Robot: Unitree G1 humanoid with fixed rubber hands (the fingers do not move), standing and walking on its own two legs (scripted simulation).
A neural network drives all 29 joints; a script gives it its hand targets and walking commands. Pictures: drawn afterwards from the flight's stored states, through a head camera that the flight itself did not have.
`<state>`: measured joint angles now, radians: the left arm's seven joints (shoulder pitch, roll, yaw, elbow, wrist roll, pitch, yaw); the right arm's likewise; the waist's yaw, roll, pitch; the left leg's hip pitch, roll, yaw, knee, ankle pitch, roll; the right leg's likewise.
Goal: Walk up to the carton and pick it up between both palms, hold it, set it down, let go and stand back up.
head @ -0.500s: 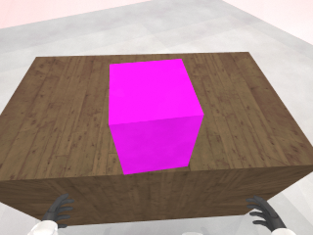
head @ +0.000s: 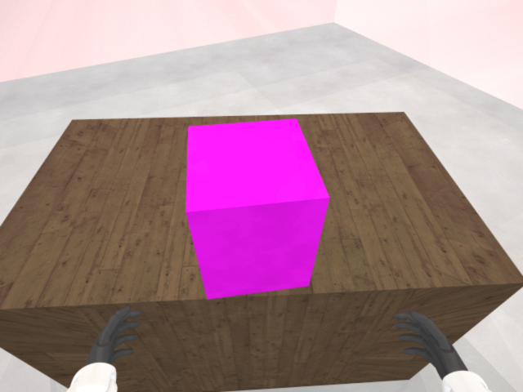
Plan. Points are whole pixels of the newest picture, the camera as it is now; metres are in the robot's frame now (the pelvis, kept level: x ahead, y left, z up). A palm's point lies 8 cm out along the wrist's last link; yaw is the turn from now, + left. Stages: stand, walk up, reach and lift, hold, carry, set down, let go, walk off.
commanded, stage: reach and lift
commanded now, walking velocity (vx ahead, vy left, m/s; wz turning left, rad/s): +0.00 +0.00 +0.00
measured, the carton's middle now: (251, 210) +0.42 +0.03 +0.04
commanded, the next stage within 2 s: none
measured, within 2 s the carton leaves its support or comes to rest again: neither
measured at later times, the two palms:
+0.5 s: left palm (110, 324) +0.21 +0.23 +0.03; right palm (422, 324) +0.20 -0.22 +0.03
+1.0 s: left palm (119, 275) +0.27 +0.22 +0.07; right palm (409, 280) +0.25 -0.21 +0.06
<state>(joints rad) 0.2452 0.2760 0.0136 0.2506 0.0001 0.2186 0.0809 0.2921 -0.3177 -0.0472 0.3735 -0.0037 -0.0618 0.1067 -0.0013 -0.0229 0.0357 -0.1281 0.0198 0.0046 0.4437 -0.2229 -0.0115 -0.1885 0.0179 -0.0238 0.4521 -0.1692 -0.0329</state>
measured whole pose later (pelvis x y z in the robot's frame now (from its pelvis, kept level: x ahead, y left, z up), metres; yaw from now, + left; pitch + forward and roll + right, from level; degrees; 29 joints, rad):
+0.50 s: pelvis +0.03 +0.01 +0.01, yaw +0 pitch -2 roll +0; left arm 0.40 0.24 -0.01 -0.09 -0.02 0.08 0.13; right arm 0.41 -0.24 -0.05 0.03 0.13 -0.06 0.09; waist 0.00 -0.03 0.03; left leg -0.12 0.02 0.00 0.37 -0.22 -0.02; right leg -0.17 0.02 -0.02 0.38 -0.17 -0.03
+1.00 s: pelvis +0.04 +0.01 +0.01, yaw +0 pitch -1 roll +0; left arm 0.25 0.22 -0.02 -0.26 -0.05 0.29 0.15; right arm 0.28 -0.24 -0.05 -0.07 0.19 0.07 0.05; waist 0.00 -0.03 0.02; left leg -0.12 0.02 0.00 0.37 -0.23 -0.02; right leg -0.16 0.02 -0.02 0.36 -0.17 -0.02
